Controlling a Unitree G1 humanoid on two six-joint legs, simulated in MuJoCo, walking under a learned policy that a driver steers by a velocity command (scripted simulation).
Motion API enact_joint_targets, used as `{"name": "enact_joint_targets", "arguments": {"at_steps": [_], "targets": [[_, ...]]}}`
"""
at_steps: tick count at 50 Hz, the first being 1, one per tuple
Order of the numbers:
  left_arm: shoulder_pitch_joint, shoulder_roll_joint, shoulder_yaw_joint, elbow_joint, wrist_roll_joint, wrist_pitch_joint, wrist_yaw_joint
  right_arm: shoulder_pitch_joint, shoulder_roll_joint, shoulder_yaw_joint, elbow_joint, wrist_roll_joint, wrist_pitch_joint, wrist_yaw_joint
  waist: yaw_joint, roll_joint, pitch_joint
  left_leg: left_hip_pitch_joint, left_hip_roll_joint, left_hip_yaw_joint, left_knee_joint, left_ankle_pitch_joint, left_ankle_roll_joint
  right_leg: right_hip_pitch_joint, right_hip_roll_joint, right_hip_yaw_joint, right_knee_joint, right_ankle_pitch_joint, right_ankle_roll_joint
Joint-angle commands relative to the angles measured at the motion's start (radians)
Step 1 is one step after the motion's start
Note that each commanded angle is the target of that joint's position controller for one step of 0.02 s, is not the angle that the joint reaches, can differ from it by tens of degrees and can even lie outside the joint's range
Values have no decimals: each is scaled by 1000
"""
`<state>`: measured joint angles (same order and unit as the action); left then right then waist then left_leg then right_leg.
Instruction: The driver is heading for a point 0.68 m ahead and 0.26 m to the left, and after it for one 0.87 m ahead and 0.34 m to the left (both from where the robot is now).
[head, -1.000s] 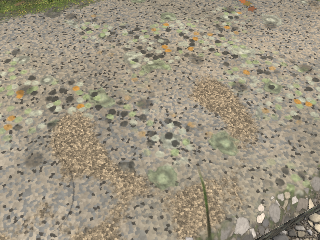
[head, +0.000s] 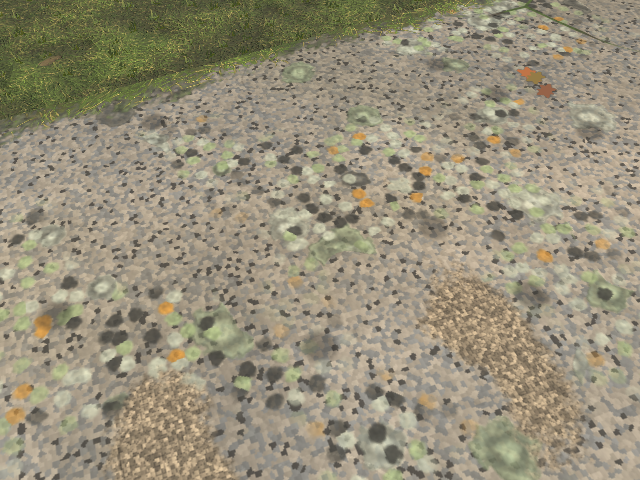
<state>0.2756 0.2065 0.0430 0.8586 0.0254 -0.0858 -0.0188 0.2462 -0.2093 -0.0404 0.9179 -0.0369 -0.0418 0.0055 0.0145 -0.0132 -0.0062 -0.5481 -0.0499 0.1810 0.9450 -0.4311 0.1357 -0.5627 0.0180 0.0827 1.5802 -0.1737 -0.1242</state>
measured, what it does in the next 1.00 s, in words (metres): climbs, turning left: right foot, then left foot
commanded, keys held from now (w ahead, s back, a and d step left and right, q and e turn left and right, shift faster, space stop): w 0.28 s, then w+q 0.60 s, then q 0.12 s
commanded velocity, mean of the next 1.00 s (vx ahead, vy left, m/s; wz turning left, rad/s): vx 0.48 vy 0.00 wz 0.30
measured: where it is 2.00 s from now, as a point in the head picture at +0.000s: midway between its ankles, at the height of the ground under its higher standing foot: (295, 370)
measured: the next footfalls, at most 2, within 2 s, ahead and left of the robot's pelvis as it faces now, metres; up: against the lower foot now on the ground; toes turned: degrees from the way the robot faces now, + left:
right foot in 0.40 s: +0.40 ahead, -0.06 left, +0.00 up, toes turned +1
left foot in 0.92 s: +0.67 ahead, +0.17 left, +0.00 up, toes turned +23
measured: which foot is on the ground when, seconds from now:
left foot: down 0.00-0.42, up 0.44-0.90, down 0.92-1.00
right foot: up 0.00-0.38, down 0.40-0.90, up 0.92-1.00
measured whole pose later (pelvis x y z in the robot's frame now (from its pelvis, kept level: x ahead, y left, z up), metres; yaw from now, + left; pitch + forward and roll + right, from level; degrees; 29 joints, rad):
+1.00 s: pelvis +0.57 +0.09 +0.04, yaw +22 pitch +1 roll +0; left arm 0.33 0.22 0.04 0.87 0.01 -0.06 0.02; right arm 0.14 -0.25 -0.07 0.75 -0.02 -0.03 0.01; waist 0.02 0.01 0.07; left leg -0.44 -0.09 0.09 0.61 -0.19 0.15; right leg -0.27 -0.04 -0.09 1.25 -0.46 0.01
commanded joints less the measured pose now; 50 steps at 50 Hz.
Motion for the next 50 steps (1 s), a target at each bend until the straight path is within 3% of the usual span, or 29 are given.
{"name": "enact_joint_targets", "arguments": {"at_steps": [1,2,3,4,7,10,13,16,18,19,20,21,22,23,24,26,29,32,35,39,42,44,45,46,47,48,49,50], "targets": [[41,-58,-25,-106,-6,28,15,46,41,8,37,-6,-61,14,67,29,60,70,239,-453,-614,76,43,-266,-36,56,114,-39,-32],[24,-55,-29,-119,-1,34,17,51,32,6,54,3,-71,14,81,26,73,59,224,-392,-624,148,29,-283,-33,77,65,-16,-29],[-6,-14,-23,-138,2,38,14,52,-22,-5,42,8,-77,17,81,33,82,65,204,-330,-693,173,28,-275,-35,31,-71,-3,-20],[-22,20,-14,-135,8,37,5,52,-16,-4,22,20,-80,10,64,1,67,76,176,-261,-740,259,18,-200,-50,-5,-237,88,-3],[-120,24,-13,-148,6,29,-14,158,-43,-1,31,45,-89,-8,15,65,27,259,139,-178,-745,701,3,-168,-66,-141,-498,226,47],[-255,-20,-29,-167,-8,33,-24,272,-72,-11,26,38,-85,-21,-69,75,11,483,142,-178,-767,794,-18,-152,-39,-200,-774,245,74],[-349,-9,-27,-188,-14,38,-24,319,-79,-12,26,27,-67,-26,-100,113,36,661,183,-187,-771,867,-18,-147,-18,-217,-951,217,71],[-316,29,-11,-173,-10,31,-12,320,-93,-11,31,19,-64,-37,-61,129,29,721,222,-192,-657,1177,-15,-5,30,-217,-1028,118,28],[-159,72,9,-119,-6,19,4,295,-127,-20,27,11,-63,-45,14,133,-25,735,235,-218,-475,1333,-6,153,66,-198,-1078,27,-9],[-33,91,20,-82,1,6,14,264,-143,-23,18,18,-61,-44,81,119,-76,662,227,-225,-331,1240,-1,328,42,-159,-1157,69,-33],[115,138,38,-50,23,-4,30,226,-125,-18,-13,29,-66,-37,148,80,-170,466,201,-223,-126,965,9,593,-83,-53,-1148,35,-68],[180,238,63,-52,61,-6,38,321,-3,8,-60,74,-64,-26,92,-149,-306,68,44,-152,268,292,-40,933,-429,411,-1143,63,-212],[124,177,59,-62,24,5,24,325,-93,-18,-39,60,-52,-35,81,-67,-325,-33,-7,-223,416,-45,-33,865,-474,590,-1252,8,-259],[28,118,41,-71,3,5,18,214,-117,-30,-65,44,-50,-33,47,-4,-148,-74,52,-268,395,49,-31,700,-415,420,-1308,-65,-215],[-21,71,29,-68,-3,-4,14,165,-107,-29,-77,40,-49,-25,25,22,-51,-63,83,-268,352,106,-33,570,-371,301,-1359,-39,-172],[-20,31,15,-41,-6,-21,26,155,-82,-31,-78,13,-21,-8,-18,-4,36,-25,119,-257,285,144,-48,429,-286,120,-1413,49,-87],[28,57,20,-11,-13,-46,30,147,-37,-28,-97,5,9,16,-44,-33,52,-57,135,-237,244,199,-69,399,-257,-14,-1444,164,-51],[69,78,22,4,-10,-52,24,20,-43,-28,-151,4,19,29,-30,-46,86,-151,150,-210,151,314,-86,409,-226,-128,-1457,286,-32],[80,87,19,11,-8,-51,21,-91,-30,-16,-194,13,15,40,-10,-53,97,-106,135,-146,-78,436,-91,411,-187,-232,-1446,397,-2],[156,123,24,38,-12,-42,36,-220,-35,-6,-247,7,14,52,28,-49,106,-78,109,-65,-275,465,-51,558,-233,-280,-1428,514,18],[158,157,29,48,-6,-19,57,-189,-61,-17,-252,2,15,46,-7,-84,55,-4,41,-27,-317,337,5,682,-265,-325,-1278,859,30],[138,193,40,41,1,4,63,-62,-97,-35,-221,-2,13,36,-69,-104,-22,136,-22,-19,-340,221,51,700,-279,-338,-1049,1002,26],[122,203,44,30,-3,15,62,72,-125,-51,-179,-13,3,28,-129,-73,-84,300,-48,-44,-420,249,75,632,-264,-344,-834,903,39],[115,187,40,5,-8,14,58,202,-189,-75,-146,-29,-5,12,-183,1,-169,537,59,-192,-453,302,118,431,-226,-347,-533,578,71],[186,66,16,-63,-28,12,39,137,-312,-104,-169,-27,-1,1,-74,261,-252,860,388,-705,-446,693,301,-40,-9,-302,-122,-423,138],[92,140,28,-86,-15,8,38,194,-298,-107,-190,21,12,-3,-136,68,-347,863,408,-814,-517,879,330,-99,-1,-77,-44,-379,142],[27,115,18,-113,-28,1,38,125,-271,-98,-183,28,14,-11,-99,50,-218,751,391,-652,-532,982,301,-145,-54,-52,-74,-268,139],[22,115,14,-111,-21,-4,40,75,-210,-81,-183,37,14,-11,-60,-7,-112,604,340,-562,-560,1011,247,-116,-81,-61,-166,-215,141]]}}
